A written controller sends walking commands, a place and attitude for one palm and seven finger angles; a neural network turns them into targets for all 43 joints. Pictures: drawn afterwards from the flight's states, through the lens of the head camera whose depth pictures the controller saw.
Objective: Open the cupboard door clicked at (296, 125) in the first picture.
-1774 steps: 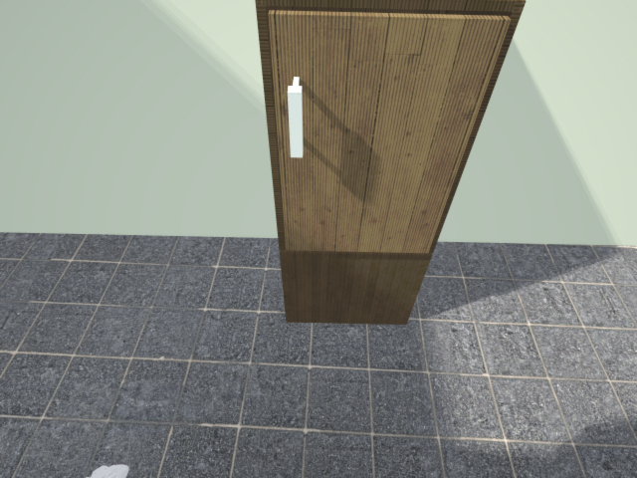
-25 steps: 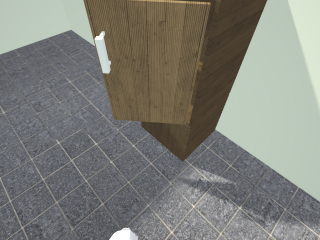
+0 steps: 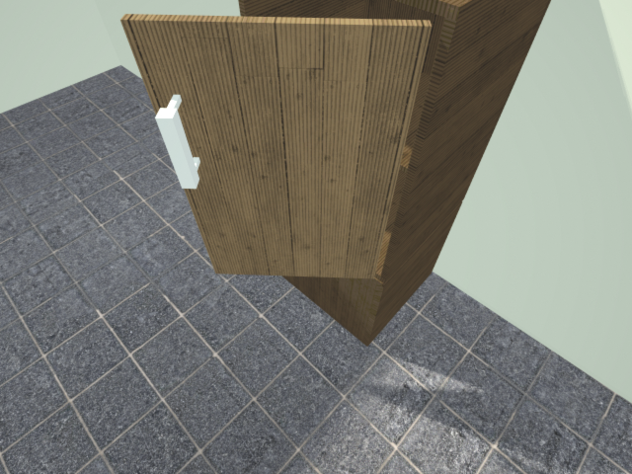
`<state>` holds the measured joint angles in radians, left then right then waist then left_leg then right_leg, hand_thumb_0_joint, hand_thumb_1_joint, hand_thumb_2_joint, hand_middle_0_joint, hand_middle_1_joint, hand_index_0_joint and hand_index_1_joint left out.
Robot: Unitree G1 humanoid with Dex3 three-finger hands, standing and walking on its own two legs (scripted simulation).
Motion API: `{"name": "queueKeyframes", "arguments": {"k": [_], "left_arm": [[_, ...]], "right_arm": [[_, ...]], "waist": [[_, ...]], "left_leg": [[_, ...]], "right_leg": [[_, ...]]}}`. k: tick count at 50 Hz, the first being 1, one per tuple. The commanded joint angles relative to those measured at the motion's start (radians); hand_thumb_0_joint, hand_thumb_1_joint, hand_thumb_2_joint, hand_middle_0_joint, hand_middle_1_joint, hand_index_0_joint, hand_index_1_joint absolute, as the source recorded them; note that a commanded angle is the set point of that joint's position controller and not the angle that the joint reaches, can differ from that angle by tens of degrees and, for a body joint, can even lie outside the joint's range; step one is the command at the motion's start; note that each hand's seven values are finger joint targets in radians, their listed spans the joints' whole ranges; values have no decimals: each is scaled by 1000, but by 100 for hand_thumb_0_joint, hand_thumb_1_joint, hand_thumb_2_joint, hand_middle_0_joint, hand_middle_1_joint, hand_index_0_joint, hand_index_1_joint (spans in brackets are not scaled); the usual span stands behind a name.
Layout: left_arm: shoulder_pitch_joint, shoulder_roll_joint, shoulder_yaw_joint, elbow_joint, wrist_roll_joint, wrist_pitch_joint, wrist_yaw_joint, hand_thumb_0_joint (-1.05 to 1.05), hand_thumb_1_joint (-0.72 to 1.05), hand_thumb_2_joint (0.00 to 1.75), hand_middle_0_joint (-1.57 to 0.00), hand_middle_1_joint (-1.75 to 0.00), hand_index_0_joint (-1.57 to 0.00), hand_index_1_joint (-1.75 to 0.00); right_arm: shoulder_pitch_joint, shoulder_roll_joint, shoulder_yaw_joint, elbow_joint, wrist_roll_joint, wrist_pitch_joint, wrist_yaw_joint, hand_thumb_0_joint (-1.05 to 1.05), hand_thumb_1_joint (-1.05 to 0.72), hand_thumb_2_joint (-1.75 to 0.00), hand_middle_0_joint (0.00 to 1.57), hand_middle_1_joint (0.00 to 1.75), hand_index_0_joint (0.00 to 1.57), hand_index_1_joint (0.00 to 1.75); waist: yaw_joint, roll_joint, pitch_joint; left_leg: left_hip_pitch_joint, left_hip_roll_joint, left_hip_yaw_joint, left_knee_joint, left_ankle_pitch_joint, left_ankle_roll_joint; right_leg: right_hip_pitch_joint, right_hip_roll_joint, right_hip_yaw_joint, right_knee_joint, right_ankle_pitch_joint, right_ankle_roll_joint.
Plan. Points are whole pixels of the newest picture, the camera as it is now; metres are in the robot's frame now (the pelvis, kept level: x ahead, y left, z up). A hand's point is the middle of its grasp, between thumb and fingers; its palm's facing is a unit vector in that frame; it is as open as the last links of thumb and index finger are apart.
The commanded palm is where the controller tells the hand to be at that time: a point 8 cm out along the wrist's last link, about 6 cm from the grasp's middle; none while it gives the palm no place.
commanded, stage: come to a stop and stand still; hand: left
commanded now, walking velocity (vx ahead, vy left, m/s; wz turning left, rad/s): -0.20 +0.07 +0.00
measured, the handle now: (183, 142) +0.56 +0.24 +0.09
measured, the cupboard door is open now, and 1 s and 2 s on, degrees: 41 41 41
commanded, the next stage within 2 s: none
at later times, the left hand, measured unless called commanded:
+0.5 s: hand out of the picture +0.04 +0.20 -0.16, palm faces +0.03 -0.97 -0.26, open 7.4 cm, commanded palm none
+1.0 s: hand out of the picture -0.11 +0.22 -0.17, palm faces +0.05 -0.97 -0.25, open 7.4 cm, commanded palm none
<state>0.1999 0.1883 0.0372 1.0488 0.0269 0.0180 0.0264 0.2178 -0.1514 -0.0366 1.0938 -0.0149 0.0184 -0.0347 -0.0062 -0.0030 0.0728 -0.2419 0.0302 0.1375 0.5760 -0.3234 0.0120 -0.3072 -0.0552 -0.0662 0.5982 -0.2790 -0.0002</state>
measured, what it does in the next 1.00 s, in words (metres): shifts its weight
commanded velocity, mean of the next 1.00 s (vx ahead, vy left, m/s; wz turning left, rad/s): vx -0.03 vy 0.01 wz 0.00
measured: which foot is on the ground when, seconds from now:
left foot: down 0.00-1.00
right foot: down 0.00-1.00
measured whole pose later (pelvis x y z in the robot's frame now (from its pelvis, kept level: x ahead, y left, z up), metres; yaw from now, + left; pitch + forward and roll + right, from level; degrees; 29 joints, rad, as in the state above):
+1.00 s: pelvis -0.12 +0.02 +0.00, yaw +2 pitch -4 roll -1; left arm 0.35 0.24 0.02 0.99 0.03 0.02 0.02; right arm 0.33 -0.24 -0.04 1.02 -0.03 0.02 0.00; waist -0.01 0.00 0.01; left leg -0.34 0.01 0.05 0.53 -0.19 0.04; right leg -0.28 -0.02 -0.03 0.52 -0.25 0.00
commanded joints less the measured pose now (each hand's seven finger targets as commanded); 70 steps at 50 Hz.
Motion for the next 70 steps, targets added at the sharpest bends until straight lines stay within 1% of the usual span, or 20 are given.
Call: {"name": "queueKeyframes", "arguments": {"k": [1,7,9,11,15,16,18,21,24,28,36,58,60,62,64,65,66,67,69,70], "left_arm": [[79,147,27,-33,-6,-17,12,0,90,90,-20,-30,-20,-30],[8,162,46,-57,-9,-7,25,0,90,90,-20,-30,-20,-30],[3,121,40,-78,-20,1,17,0,90,90,-20,-30,-20,-30],[-23,68,24,-95,-15,20,19,0,90,90,-20,-30,-20,-30],[-22,45,22,-77,-16,25,11,0,90,90,-20,-30,-20,-30],[56,169,-8,-148,-5,4,17,0,90,90,-20,-30,-20,-30],[83,87,5,-165,-11,-25,15,0,90,90,-20,-30,-20,-30],[96,142,18,-209,-2,-31,22,0,90,90,-20,-30,-20,-30],[105,146,21,-229,-2,-17,26,0,90,90,-20,-30,-20,-30],[92,148,11,-248,-5,-9,19,0,90,90,-20,-30,-20,-30],[102,186,14,-221,1,-19,7,0,90,90,-20,-30,-20,-30],[187,187,33,-69,7,-5,-12,0,90,90,-20,-30,-20,-30],[120,216,51,-81,9,7,-8,0,90,90,-20,-30,-20,-30],[-108,287,84,-145,13,12,8,0,90,90,-20,-30,-20,-30],[-212,192,61,-162,13,11,24,0,90,90,-20,-30,-20,-30],[-124,128,40,-140,5,20,22,0,90,90,-20,-30,-20,-30],[-26,40,25,-137,-6,31,13,0,90,90,-20,-30,-20,-30],[-11,43,36,-168,-12,42,2,0,90,90,-20,-30,-20,-30],[192,94,66,-107,5,52,-18,0,90,90,-20,-30,-20,-30],[274,82,63,-74,7,54,-24,0,90,90,-20,-30,-20,-30]], "right_arm": [[72,-68,-28,-52,12,12,2,0,-90,-90,20,30,20,30],[74,-67,-24,-42,12,15,3,0,-90,-90,20,30,20,30],[94,-119,-29,-41,-2,4,4,0,-90,-90,20,30,20,30],[50,-159,-36,-71,-10,-2,-1,0,-90,-90,20,30,20,30],[9,-156,-26,-86,-18,-13,-16,0,-90,-90,20,30,20,30],[24,-233,-32,-185,-15,-9,-6,0,-90,-90,20,30,20,30],[38,-178,-48,-218,-12,-32,-2,0,-90,-90,20,30,20,30],[79,-102,-36,-260,-5,-38,1,0,-90,-90,20,30,20,30],[70,-118,-42,-262,-8,-27,1,0,-90,-90,20,30,20,30],[38,-158,-43,-260,-10,-23,14,0,-90,-90,20,30,20,30],[49,-183,-38,-241,-14,-13,29,0,-90,-90,20,30,20,30],[71,-241,-55,-106,-11,-4,18,0,-90,-90,20,30,20,30],[136,-218,-70,-90,-13,17,14,0,-90,-90,20,30,20,30],[304,-232,-102,-43,-2,32,8,0,-90,-90,20,30,20,30],[454,-118,-68,-7,-1,18,20,0,-90,-90,20,30,20,30],[449,-79,-44,-21,-10,10,24,0,-90,-90,20,30,20,30],[381,-137,-42,-60,-29,-7,15,0,-90,-90,20,30,20,30],[238,-239,-53,-117,-29,-8,-4,0,-90,-90,20,30,20,30],[-78,-222,-36,-208,-25,-13,9,0,-90,-90,20,30,20,30],[-111,-225,-38,-217,-28,-25,12,0,-90,-90,20,30,20,30]], "waist": [[7,-240,-137],[4,-175,-150],[2,16,-156],[3,239,-96],[19,170,-74],[16,169,-98],[6,130,-282],[-18,17,-194],[-11,-123,-150],[-10,6,-44],[-16,-40,18],[6,-22,-7],[-37,-137,-25],[-151,-251,-96],[-205,-163,-12],[-162,-10,59],[-104,363,140],[-34,354,199],[134,203,63],[147,181,5]], "left_leg": [[-41,-15,-51,153,-116,-37],[-47,-12,-81,-33,-38,-54],[115,117,-188,-175,401,-2],[22,286,-326,-252,661,142],[68,250,-263,-215,691,171],[140,208,-267,-178,729,114],[198,141,-193,53,778,50],[-42,12,-108,14,336,4],[-28,25,-111,25,362,22],[-33,72,-164,-69,224,42],[-95,43,-183,-137,-142,34],[-122,21,-201,-184,-266,13],[42,-64,-105,99,-135,-13],[262,-67,-120,462,-40,-2],[230,13,-163,233,-150,10],[141,26,-186,-66,-208,16],[-52,194,-538,-399,-538,44],[-397,345,-724,-589,-659,131],[-620,268,-567,-568,-619,102],[-611,216,-449,-537,-514,79]], "right_leg": [[140,-264,215,-165,782,-185],[238,-236,165,-69,834,-156],[71,-123,79,2,462,-50],[25,11,13,170,-180,17],[-45,16,83,285,-241,9],[-14,37,31,86,-199,10],[69,1,50,-130,205,-11],[192,-130,149,-39,643,-82],[119,-94,153,-27,549,-72],[-12,-25,122,-79,111,-40],[-104,-43,173,-234,-280,-52],[-83,-20,141,-238,-317,-53],[-284,-93,210,-369,-433,-85],[-513,-221,276,-472,-425,-119],[-492,-178,184,-306,-330,-47],[-447,-96,140,-68,-350,-21],[-458,77,31,321,-287,19],[-365,60,162,568,-158,23],[-103,58,115,800,11,18],[-17,67,66,784,13,20]]}}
